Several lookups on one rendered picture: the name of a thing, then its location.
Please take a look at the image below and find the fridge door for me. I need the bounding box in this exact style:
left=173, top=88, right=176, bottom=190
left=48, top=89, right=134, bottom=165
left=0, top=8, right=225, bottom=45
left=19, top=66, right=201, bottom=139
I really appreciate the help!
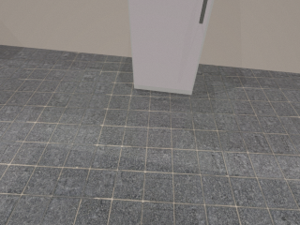
left=128, top=0, right=212, bottom=91

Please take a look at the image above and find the handle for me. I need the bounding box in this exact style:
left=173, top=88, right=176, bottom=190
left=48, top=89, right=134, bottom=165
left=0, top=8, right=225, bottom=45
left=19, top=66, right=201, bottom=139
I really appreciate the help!
left=199, top=0, right=208, bottom=24

